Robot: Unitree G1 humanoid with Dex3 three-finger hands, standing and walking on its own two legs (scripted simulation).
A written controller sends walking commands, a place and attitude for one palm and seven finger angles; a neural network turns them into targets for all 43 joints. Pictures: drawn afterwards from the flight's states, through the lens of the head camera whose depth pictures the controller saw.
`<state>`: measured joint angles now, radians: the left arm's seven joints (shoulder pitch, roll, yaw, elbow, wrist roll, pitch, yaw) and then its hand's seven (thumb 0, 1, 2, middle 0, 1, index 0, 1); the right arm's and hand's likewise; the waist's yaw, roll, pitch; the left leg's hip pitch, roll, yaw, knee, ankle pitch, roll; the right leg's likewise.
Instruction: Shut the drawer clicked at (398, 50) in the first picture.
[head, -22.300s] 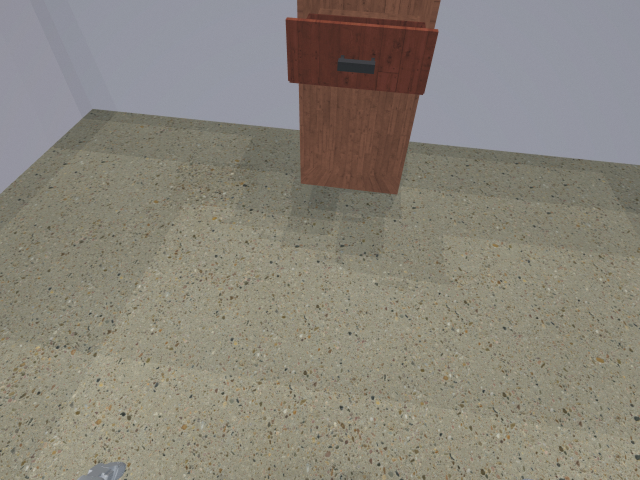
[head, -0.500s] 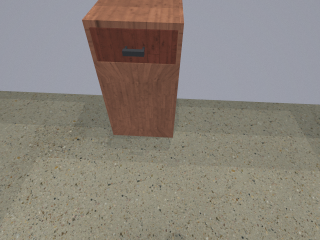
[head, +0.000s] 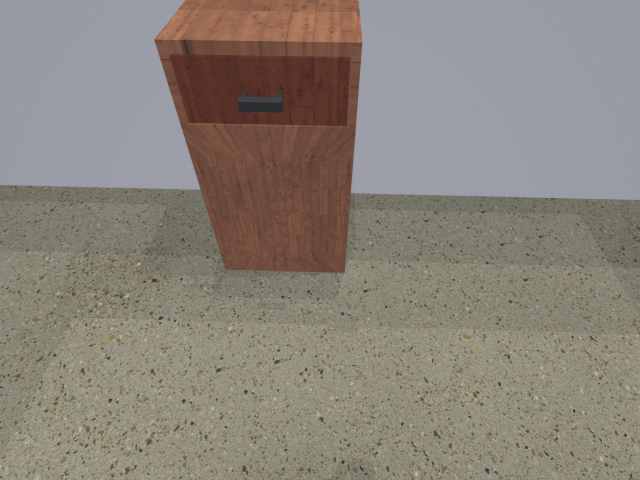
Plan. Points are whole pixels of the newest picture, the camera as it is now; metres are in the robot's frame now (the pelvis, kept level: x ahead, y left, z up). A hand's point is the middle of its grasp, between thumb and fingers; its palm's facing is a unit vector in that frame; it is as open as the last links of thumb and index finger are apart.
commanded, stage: look to check the result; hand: left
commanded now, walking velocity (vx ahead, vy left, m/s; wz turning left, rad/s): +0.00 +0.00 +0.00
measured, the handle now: (262, 99) +0.95 +0.20 -0.02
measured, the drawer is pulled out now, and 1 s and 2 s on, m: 0.00 0.00 0.00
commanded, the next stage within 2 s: stand and wait in 0.42 s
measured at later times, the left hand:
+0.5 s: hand out of the picture +0.08 +0.22 -0.16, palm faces +0.00 -0.95 -0.31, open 7.4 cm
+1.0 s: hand out of the picture +0.10 +0.22 -0.15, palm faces -0.02 -0.95 -0.32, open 7.4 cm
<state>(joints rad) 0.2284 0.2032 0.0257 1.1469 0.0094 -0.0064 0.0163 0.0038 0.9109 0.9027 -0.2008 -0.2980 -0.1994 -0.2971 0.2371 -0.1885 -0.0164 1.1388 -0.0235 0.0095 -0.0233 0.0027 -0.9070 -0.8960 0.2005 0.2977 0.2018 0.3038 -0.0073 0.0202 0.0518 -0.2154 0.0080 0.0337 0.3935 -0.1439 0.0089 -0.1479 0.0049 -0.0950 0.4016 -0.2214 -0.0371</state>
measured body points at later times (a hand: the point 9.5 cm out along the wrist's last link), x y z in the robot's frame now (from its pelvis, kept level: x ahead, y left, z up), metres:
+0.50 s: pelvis +0.01 -0.01 +0.00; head +0.02 -0.02 +0.45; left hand +0.08 +0.27 -0.13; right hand +0.07 -0.28 -0.15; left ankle +0.05 +0.11 -0.74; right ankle +0.00 -0.09 -0.74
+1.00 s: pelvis +0.03 -0.02 +0.01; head +0.04 -0.03 +0.45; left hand +0.10 +0.27 -0.13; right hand +0.08 -0.30 -0.14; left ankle +0.05 +0.11 -0.74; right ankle +0.00 -0.09 -0.74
